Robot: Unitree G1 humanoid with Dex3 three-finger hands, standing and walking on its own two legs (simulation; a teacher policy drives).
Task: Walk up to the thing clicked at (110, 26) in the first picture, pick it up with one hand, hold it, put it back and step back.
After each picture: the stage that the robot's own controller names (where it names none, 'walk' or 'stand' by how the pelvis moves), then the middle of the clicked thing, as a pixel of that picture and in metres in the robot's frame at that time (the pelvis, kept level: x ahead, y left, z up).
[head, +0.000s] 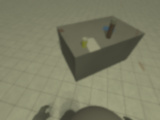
stand; (111, 29) +1.08 -0.26 -0.02
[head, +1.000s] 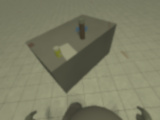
walk; (82, 29) +0.96 +0.20 +0.02
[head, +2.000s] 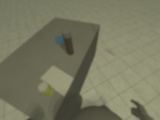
stand; (68, 43) +0.59 +0.26 +0.02
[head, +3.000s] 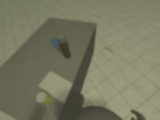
stand; (64, 47) +0.54 +0.28 +0.00
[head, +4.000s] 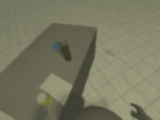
stand; (65, 50) +0.54 +0.27 +0.00
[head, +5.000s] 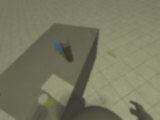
stand; (67, 51) +0.54 +0.26 -0.01
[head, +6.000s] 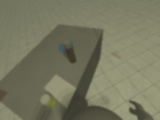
stand; (70, 52) +0.54 +0.23 -0.01
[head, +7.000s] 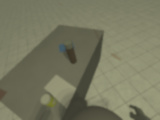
stand; (71, 53) +0.54 +0.22 -0.01
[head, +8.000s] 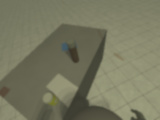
stand; (73, 52) +0.55 +0.19 -0.01
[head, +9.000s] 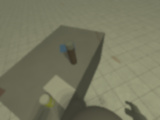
stand; (71, 54) +0.54 +0.21 -0.02
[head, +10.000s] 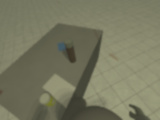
stand; (70, 52) +0.54 +0.22 -0.01
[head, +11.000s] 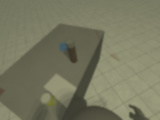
stand; (72, 52) +0.54 +0.22 -0.01
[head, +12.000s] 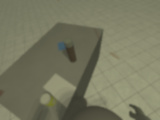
stand; (70, 51) +0.54 +0.22 -0.01
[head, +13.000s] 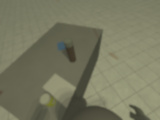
stand; (70, 51) +0.54 +0.22 -0.01
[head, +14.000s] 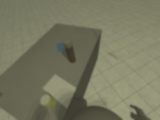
stand; (70, 52) +0.54 +0.22 -0.01
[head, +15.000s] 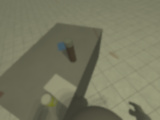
stand; (70, 51) +0.54 +0.21 -0.01
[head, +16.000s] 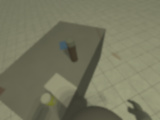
stand; (72, 51) +0.54 +0.20 -0.01
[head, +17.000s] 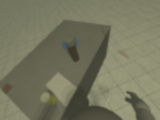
stand; (73, 50) +0.53 +0.21 -0.01
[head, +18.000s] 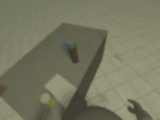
stand; (73, 52) +0.54 +0.19 -0.01
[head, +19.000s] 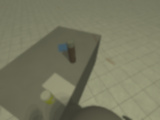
stand; (71, 52) +0.56 +0.21 +0.00
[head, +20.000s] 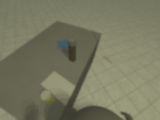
stand; (72, 50) +0.56 +0.20 -0.02
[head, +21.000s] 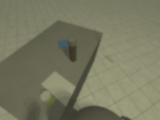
stand; (72, 50) +0.56 +0.19 -0.02
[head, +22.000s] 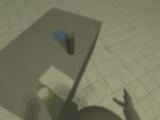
rise first; (70, 43) +0.56 +0.22 -0.01
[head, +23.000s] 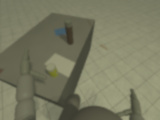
rise first; (69, 33) +0.76 +0.24 +0.02
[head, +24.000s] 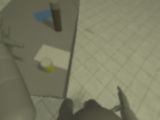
go down; (56, 17) +0.80 +0.19 +0.03
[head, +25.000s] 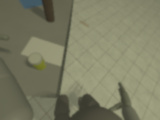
go down; (47, 4) +0.81 +0.20 +0.06
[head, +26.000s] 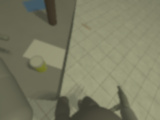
go down; (50, 8) +0.79 +0.19 +0.05
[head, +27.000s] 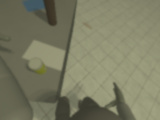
go down; (50, 8) +0.78 +0.20 +0.05
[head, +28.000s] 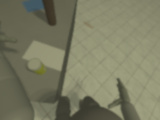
close in; (49, 8) +0.78 +0.19 +0.05
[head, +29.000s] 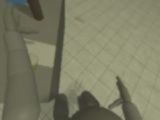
go down; (32, 0) +0.80 +0.22 +0.08
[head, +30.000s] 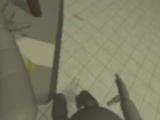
go down; out of the picture +0.80 +0.22 +0.08
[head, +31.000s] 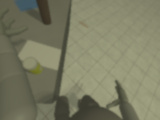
go down; (43, 6) +0.78 +0.21 +0.06
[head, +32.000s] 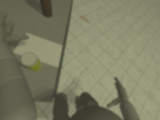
close in; out of the picture +0.79 +0.20 +0.07
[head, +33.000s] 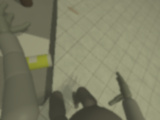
close; out of the picture +0.80 +0.23 +0.10
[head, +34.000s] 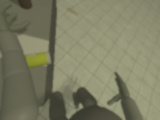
close; out of the picture +0.80 +0.24 +0.10
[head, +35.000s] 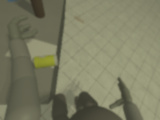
lift; out of the picture +0.79 +0.23 +0.08
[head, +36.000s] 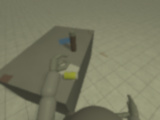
lift; (73, 41) +0.79 +0.20 +0.01
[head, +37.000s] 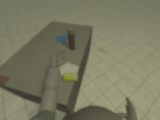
hold; (71, 39) +0.77 +0.20 +0.00
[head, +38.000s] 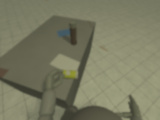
hold; (73, 34) +0.79 +0.19 +0.03
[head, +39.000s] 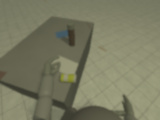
go down; (71, 35) +0.78 +0.20 +0.02
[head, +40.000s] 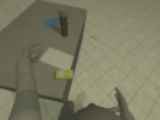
go down; (64, 24) +0.79 +0.20 +0.04
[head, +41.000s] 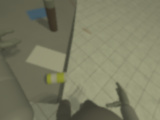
approach; (51, 16) +0.77 +0.20 +0.04
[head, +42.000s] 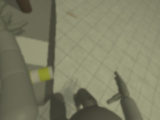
close in; out of the picture +0.80 +0.25 +0.10
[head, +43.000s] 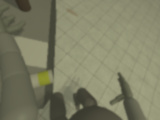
close; out of the picture +0.79 +0.24 +0.10
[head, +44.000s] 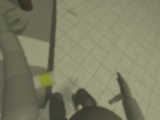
close; out of the picture +0.79 +0.24 +0.10
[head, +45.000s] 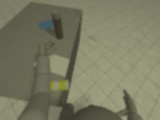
lift; (57, 26) +0.76 +0.22 +0.04
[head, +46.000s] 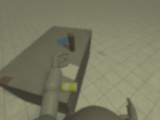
lift; (71, 41) +0.79 +0.21 +0.01
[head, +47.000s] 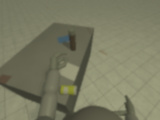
hold; (72, 40) +0.77 +0.19 +0.00
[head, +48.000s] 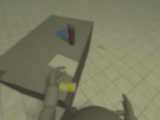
hold; (71, 34) +0.78 +0.20 +0.02
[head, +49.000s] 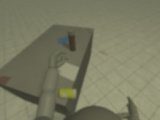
crouch; (72, 41) +0.77 +0.21 +0.02
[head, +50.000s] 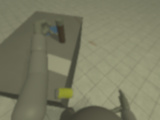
crouch; (61, 31) +0.79 +0.21 +0.01
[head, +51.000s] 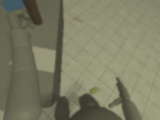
lower; (31, 6) +0.77 +0.24 +0.06
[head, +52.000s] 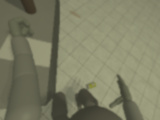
lower; out of the picture +0.79 +0.24 +0.10
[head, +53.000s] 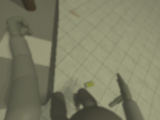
lower; out of the picture +0.80 +0.24 +0.10
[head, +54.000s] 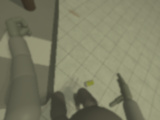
lower; out of the picture +0.80 +0.24 +0.10
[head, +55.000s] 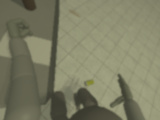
loosen; out of the picture +0.80 +0.24 +0.10
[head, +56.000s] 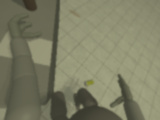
open; out of the picture +0.80 +0.24 +0.10
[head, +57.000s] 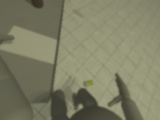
sink last; out of the picture +0.80 +0.23 +0.10
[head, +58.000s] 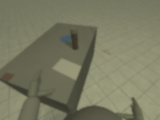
sink last; (74, 39) +0.77 +0.21 +0.03
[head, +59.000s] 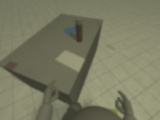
stand; (79, 31) +0.82 +0.18 +0.05
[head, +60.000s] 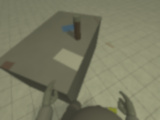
stand; (77, 28) +0.81 +0.19 +0.06
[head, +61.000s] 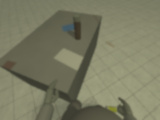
stand; (77, 28) +0.82 +0.18 +0.04
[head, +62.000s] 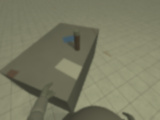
stand; (77, 40) +0.79 +0.17 -0.02
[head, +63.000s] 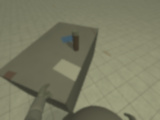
stand; (75, 41) +0.77 +0.19 -0.02
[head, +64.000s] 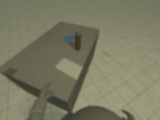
stand; (78, 40) +0.79 +0.15 -0.02
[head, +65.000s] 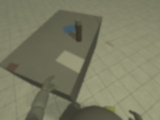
walk; (78, 31) +0.81 +0.15 -0.01
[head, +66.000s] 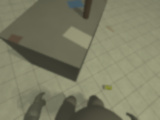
walk; (87, 5) +0.99 +0.08 +0.01
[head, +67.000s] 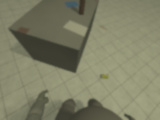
walk; (82, 3) +1.20 +0.13 +0.01
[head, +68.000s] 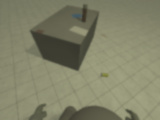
stand; (84, 13) +1.42 +0.15 +0.00
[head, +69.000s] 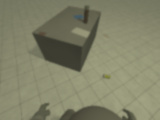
stand; (86, 14) +1.41 +0.11 -0.02
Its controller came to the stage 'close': yes
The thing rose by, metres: 0.00
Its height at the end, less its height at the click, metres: +0.00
